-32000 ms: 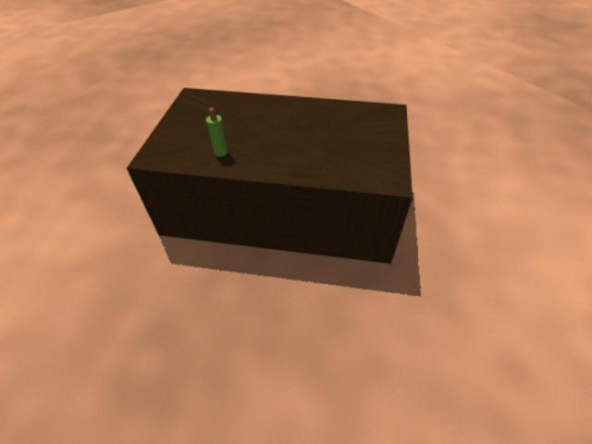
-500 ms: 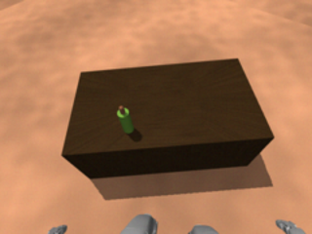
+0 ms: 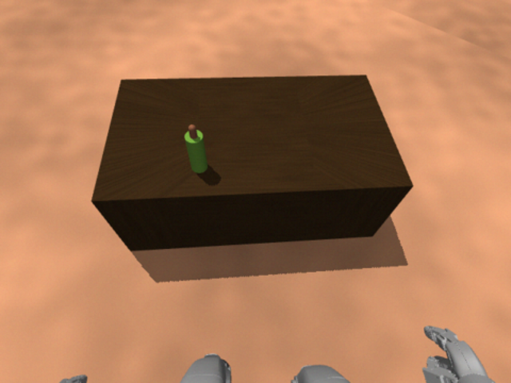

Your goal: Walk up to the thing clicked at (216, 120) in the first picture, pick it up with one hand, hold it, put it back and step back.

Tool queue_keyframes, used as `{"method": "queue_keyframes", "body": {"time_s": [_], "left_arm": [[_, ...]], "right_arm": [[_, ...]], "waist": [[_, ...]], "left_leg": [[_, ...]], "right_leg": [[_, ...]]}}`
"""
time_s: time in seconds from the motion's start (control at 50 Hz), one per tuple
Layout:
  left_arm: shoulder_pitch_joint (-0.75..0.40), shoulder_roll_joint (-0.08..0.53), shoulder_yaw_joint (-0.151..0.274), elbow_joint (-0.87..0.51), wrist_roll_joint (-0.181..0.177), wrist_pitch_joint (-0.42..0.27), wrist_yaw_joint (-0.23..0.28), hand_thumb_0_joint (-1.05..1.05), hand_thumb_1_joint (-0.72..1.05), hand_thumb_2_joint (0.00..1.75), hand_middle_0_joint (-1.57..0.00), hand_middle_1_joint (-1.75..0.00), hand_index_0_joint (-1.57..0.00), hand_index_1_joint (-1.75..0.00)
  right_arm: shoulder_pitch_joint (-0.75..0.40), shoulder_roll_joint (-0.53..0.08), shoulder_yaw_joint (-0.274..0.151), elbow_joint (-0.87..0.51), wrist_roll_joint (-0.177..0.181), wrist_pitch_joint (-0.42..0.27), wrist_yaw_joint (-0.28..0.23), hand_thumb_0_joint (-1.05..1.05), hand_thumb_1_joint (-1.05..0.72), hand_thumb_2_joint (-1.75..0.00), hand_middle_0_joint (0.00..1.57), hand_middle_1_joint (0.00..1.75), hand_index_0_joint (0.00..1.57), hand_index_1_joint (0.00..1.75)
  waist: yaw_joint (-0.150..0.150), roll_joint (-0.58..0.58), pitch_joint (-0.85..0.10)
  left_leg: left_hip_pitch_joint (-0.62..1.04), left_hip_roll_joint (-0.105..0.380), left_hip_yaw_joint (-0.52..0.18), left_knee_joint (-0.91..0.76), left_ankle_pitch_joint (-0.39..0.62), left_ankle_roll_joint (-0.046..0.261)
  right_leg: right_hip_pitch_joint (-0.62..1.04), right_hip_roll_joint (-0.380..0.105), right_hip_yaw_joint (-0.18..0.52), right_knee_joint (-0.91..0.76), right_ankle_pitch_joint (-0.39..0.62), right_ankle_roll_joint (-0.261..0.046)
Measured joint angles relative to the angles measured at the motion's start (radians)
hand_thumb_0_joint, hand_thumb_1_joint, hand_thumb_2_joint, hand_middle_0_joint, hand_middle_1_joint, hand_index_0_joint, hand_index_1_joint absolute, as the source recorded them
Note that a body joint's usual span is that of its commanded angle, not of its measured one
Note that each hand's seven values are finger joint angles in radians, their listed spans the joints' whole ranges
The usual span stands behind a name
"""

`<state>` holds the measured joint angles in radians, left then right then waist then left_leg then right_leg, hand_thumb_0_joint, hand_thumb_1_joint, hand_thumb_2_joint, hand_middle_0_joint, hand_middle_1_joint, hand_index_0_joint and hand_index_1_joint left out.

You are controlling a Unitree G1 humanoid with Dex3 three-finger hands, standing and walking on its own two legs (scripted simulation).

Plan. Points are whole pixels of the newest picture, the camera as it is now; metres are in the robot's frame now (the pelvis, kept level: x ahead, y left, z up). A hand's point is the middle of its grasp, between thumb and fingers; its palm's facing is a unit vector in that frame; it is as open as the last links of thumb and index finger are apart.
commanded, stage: step back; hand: left
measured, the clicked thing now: (195, 147) +0.75 +0.19 -0.28
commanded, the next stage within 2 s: stand in 1.96 s
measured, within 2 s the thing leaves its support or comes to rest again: neither
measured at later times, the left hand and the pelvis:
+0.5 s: hand out of the picture -0.04 +0.26 -0.14, palm faces +0.07 -0.92 -0.39, open 7.4 cm; pelvis -0.16 -0.02 +0.00, yaw +4 degrees
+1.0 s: hand out of the picture -0.27 +0.22 -0.13, palm faces +0.12 -0.89 -0.44, open 7.4 cm; pelvis -0.33 -0.07 +0.00, yaw +7 degrees
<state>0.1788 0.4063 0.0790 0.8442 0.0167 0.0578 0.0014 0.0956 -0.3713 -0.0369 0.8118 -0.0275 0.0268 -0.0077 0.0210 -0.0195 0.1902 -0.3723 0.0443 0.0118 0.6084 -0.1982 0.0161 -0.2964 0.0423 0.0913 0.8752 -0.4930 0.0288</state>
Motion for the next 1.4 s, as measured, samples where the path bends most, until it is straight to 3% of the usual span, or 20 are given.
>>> {"method": "queue_keyframes", "body": {"time_s": [0.08,0.14,0.22,0.32,0.36,0.4,0.46,0.54,0.62,0.68,0.72,0.78,0.88,1.02,1.08,1.12,1.2,1.28,1.34,1.4], "left_arm": [[0.015,-0.024,-0.001,0.025,0.013,-0.017,-0.009,0.00,0.90,0.89,-0.20,-0.30,-0.20,-0.29],[0.038,-0.041,-0.013,0.023,0.021,-0.014,-0.020,0.00,0.90,0.89,-0.21,-0.30,-0.20,-0.29],[0.038,-0.055,-0.017,0.015,0.027,-0.006,-0.010,0.01,0.90,0.89,-0.21,-0.30,-0.21,-0.30],[-0.015,-0.034,-0.015,-0.038,0.028,-0.012,0.007,0.01,0.90,0.89,-0.21,-0.30,-0.21,-0.30],[-0.046,-0.021,-0.017,-0.060,0.018,-0.009,0.007,0.01,0.90,0.89,-0.21,-0.30,-0.21,-0.30],[-0.081,-0.003,-0.015,-0.066,0.008,-0.001,0.009,0.01,0.90,0.89,-0.21,-0.30,-0.21,-0.30],[-0.097,-0.004,-0.012,-0.049,0.002,0.016,0.015,0.01,0.90,0.89,-0.21,-0.30,-0.20,-0.29],[-0.083,-0.005,-0.008,-0.034,-0.006,0.013,0.009,0.00,0.90,0.89,-0.21,-0.30,-0.20,-0.29],[-0.058,-0.009,-0.008,-0.025,0.001,0.006,-0.002,0.00,0.90,0.89,-0.21,-0.30,-0.20,-0.29],[-0.035,-0.011,-0.012,-0.006,0.006,-0.006,-0.008,0.00,0.90,0.89,-0.21,-0.30,-0.20,-0.29],[-0.028,-0.034,-0.012,0.019,0.018,-0.013,-0.008,0.00,0.90,0.89,-0.21,-0.30,-0.20,-0.29],[0.005,-0.043,-0.022,0.028,0.023,-0.012,-0.015,0.00,0.90,0.89,-0.21,-0.30,-0.21,-0.30],[0.017,-0.055,-0.022,0.026,0.030,-0.019,-0.004,0.01,0.90,0.89,-0.21,-0.30,-0.21,-0.30],[-0.001,-0.030,-0.011,0.010,0.033,-0.049,-0.006,0.01,0.90,0.89,-0.21,-0.30,-0.21,-0.30],[0.004,-0.006,-0.011,0.034,0.030,-0.037,-0.009,0.00,0.90,0.89,-0.21,-0.30,-0.21,-0.30],[0.026,-0.010,-0.014,0.072,0.021,-0.026,-0.011,0.00,0.90,0.89,-0.21,-0.30,-0.21,-0.30],[0.052,0.008,-0.009,0.120,0.006,-0.030,-0.024,0.01,0.90,0.89,-0.21,-0.30,-0.20,-0.29],[0.079,0.007,-0.006,0.149,0.009,-0.041,-0.035,0.01,0.90,0.89,-0.21,-0.30,-0.20,-0.29],[0.077,-0.018,-0.008,0.171,0.016,-0.059,-0.027,0.01,0.90,0.89,-0.20,-0.30,-0.20,-0.29],[0.073,-0.041,-0.016,0.163,0.023,-0.086,-0.024,0.01,0.90,0.89,-0.21,-0.30,-0.20,-0.29]], "right_arm": [[-0.019,-0.032,-0.009,0.002,0.010,0.019,0.004,0.00,-0.90,-0.90,0.21,0.30,0.21,0.30],[-0.001,-0.036,-0.020,0.031,0.018,0.037,-0.008,0.00,-0.90,-0.90,0.21,0.30,0.21,0.30],[0.055,-0.047,-0.020,0.045,0.029,0.029,-0.011,0.00,-0.90,-0.90,0.21,0.30,0.20,0.30],[0.106,-0.040,-0.013,0.061,0.021,0.021,-0.013,0.00,-0.90,-0.90,0.21,0.30,0.20,0.30],[0.116,-0.035,-0.013,0.069,0.016,0.014,-0.012,0.00,-0.90,-0.90,0.21,0.30,0.20,0.30],[0.099,-0.009,-0.012,0.087,0.008,0.012,-0.010,0.00,-0.90,-0.90,0.21,0.30,0.20,0.30],[0.089,0.007,0.001,0.086,0.003,0.008,0.003,0.00,-0.90,-0.90,0.21,0.30,0.21,0.30],[0.070,0.013,0.010,0.074,-0.001,0.005,-0.004,0.00,-0.90,-0.90,0.21,0.30,0.21,0.30],[0.033,-0.002,0.004,0.038,-0.006,0.004,-0.007,0.00,-0.90,-0.90,0.21,0.30,0.21,0.30],[0.003,-0.023,0.003,0.016,0.000,0.013,-0.005,0.00,-0.90,-0.90,0.21,0.30,0.21,0.30],[-0.021,-0.044,-0.004,0.019,0.007,0.023,-0.007,0.00,-0.90,-0.90,0.21,0.30,0.21,0.30],[-0.004,-0.039,-0.012,0.036,0.015,0.038,-0.021,0.00,-0.90,-0.90,0.21,0.30,0.21,0.30],[0.061,-0.053,-0.012,0.062,0.017,0.030,-0.020,0.00,-0.90,-0.90,0.21,0.30,0.20,0.30],[0.134,-0.041,-0.014,0.144,0.000,0.029,0.004,0.00,-0.90,-0.90,0.21,0.30,0.20,0.30],[0.133,-0.017,-0.021,0.178,-0.003,0.010,0.015,0.00,-0.90,-0.90,0.21,0.30,0.20,0.30],[0.145,-0.010,-0.017,0.184,-0.011,-0.001,0.021,0.00,-0.90,-0.90,0.21,0.30,0.20,0.30],[0.143,0.019,0.000,0.193,-0.015,-0.022,0.019,0.00,-0.90,-0.90,0.21,0.30,0.21,0.30],[0.122,0.027,-0.001,0.182,-0.022,-0.026,0.028,0.00,-0.90,-0.90,0.21,0.30,0.21,0.30],[0.103,0.013,-0.006,0.168,-0.012,-0.018,0.027,0.00,-0.90,-0.90,0.21,0.30,0.21,0.30],[0.094,0.005,-0.009,0.167,-0.004,-0.009,0.020,0.00,-0.90,-0.90,0.21,0.30,0.21,0.30]], "waist": [[0.000,0.052,-0.006],[0.010,0.049,-0.024],[0.011,0.043,-0.042],[-0.008,0.036,-0.031],[-0.018,0.030,-0.022],[-0.007,-0.021,0.011],[-0.022,-0.011,0.008],[-0.018,-0.005,-0.015],[-0.007,0.008,-0.016],[0.005,0.021,-0.024],[-0.006,0.074,-0.013],[0.011,0.051,-0.036],[0.011,0.055,-0.055],[0.013,0.050,-0.075],[0.018,0.002,-0.074],[0.003,0.009,-0.105],[-0.012,-0.007,-0.125],[-0.008,-0.009,-0.140],[-0.008,0.035,-0.128],[0.004,0.055,-0.130]], "left_leg": [[-0.072,0.029,-0.015,0.060,0.012,-0.022],[-0.133,-0.068,-0.097,0.251,-0.220,-0.029],[-0.137,-0.149,-0.131,0.477,-0.265,-0.030],[0.025,-0.099,-0.081,0.266,-0.297,-0.031],[0.107,-0.076,-0.052,0.080,-0.202,-0.023],[0.115,-0.104,-0.025,0.053,-0.150,-0.008],[0.084,-0.074,-0.040,0.057,-0.125,-0.002],[0.057,-0.035,-0.038,0.007,-0.059,-0.007],[0.010,-0.003,-0.024,0.002,-0.013,-0.019],[-0.047,0.021,-0.012,0.041,0.003,-0.043],[-0.087,0.038,-0.059,0.096,-0.042,-0.039],[-0.151,-0.079,-0.140,0.332,-0.264,-0.032],[-0.131,-0.150,-0.158,0.538,-0.267,-0.038],[0.086,-0.071,-0.071,0.200,-0.346,-0.031],[0.168,-0.086,-0.025,0.021,-0.185,-0.011],[0.164,-0.077,-0.025,0.010,-0.169,0.009],[0.184,-0.061,-0.023,-0.053,-0.116,0.006],[0.185,-0.041,-0.001,-0.052,-0.120,-0.004],[0.171,-0.001,-0.007,0.006,-0.153,-0.019],[0.106,-0.020,-0.053,0.139,-0.270,-0.014]], "right_leg": [[0.090,-0.004,-0.058,-0.243,0.100,-0.027],[0.047,-0.027,-0.054,-0.209,0.117,-0.037],[0.018,-0.064,-0.054,-0.240,0.170,-0.035],[-0.043,-0.086,-0.094,-0.213,0.200,-0.025],[-0.081,-0.098,-0.114,-0.165,0.194,-0.018],[-0.111,-0.116,-0.076,-0.112,0.186,-0.023],[-0.166,-0.006,0.005,0.116,-0.018,-0.040],[-0.167,0.055,0.027,0.292,-0.045,-0.036],[-0.062,0.018,-0.004,0.119,-0.047,-0.014],[0.049,-0.018,-0.041,-0.160,0.059,-0.027],[0.059,0.012,-0.073,-0.200,0.101,-0.043],[0.012,-0.019,-0.063,-0.172,0.118,-0.057],[-0.018,-0.051,-0.090,-0.218,0.187,-0.058],[-0.063,-0.093,-0.161,-0.201,0.218,-0.058],[-0.080,-0.122,-0.134,-0.164,0.176,-0.048],[-0.098,-0.087,-0.099,-0.110,0.053,-0.040],[-0.103,-0.044,-0.044,-0.028,0.074,-0.037],[-0.016,-0.050,-0.072,-0.167,0.052,-0.029],[0.063,-0.017,-0.100,-0.318,0.224,-0.041],[0.058,-0.006,-0.109,-0.315,0.231,-0.055]]}}
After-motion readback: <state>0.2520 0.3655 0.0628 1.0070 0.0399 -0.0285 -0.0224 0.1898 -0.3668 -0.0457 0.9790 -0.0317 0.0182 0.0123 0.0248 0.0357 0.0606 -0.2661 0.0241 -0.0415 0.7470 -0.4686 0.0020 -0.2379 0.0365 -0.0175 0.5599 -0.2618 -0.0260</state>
